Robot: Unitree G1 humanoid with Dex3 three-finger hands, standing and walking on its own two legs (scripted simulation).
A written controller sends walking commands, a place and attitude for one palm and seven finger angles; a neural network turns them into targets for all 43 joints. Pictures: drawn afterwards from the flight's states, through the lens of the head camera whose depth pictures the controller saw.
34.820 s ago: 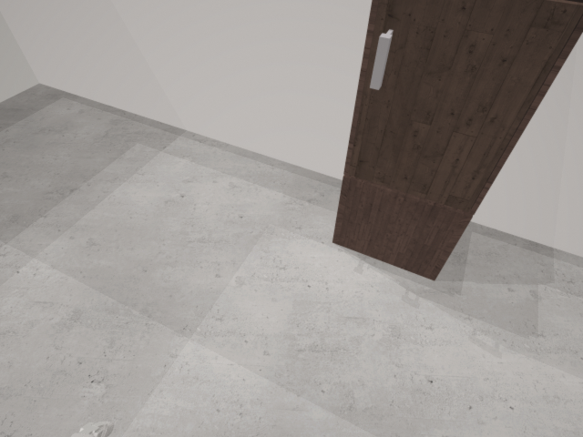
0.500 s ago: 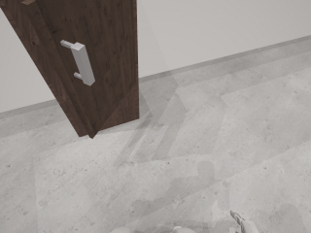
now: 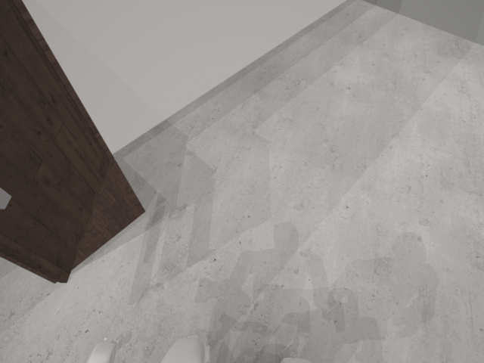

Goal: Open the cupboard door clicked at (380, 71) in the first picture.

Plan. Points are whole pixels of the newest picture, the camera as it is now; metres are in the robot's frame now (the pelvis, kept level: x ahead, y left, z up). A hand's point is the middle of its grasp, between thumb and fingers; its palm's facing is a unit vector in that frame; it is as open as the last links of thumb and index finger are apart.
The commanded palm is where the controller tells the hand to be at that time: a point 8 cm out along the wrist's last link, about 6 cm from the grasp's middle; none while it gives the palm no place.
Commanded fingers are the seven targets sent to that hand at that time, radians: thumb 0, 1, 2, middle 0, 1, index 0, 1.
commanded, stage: walk to a spot facing it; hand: left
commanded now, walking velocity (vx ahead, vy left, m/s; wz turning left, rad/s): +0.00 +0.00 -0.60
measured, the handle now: out of the picture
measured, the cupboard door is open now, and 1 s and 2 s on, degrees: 41 41 41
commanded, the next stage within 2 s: turn to face it in 1.80 s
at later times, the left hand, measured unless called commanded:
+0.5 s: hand (172, 310) +0.22 +0.15 -0.16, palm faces -0.32 -0.92 -0.23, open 7.4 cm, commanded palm none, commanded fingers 0.00 0.90 0.90 -0.20 -0.30 -0.20 -0.30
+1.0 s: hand (223, 222) +0.41 +0.06 -0.16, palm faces -0.53 -0.83 -0.16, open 7.4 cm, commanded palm none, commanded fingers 0.00 0.90 0.90 -0.20 -0.30 -0.20 -0.30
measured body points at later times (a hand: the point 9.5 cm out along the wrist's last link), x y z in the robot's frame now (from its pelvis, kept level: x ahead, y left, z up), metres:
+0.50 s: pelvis +0.06 -0.01 -0.01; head +0.10 -0.04 +0.44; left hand +0.24 +0.20 -0.14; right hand -0.02 -0.26 -0.16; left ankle +0.04 +0.13 -0.72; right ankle +0.01 -0.11 -0.74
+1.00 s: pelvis +0.24 -0.06 +0.01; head +0.29 -0.07 +0.46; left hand +0.44 +0.10 -0.15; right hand +0.14 -0.27 -0.13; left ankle +0.29 +0.03 -0.73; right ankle +0.16 -0.17 -0.64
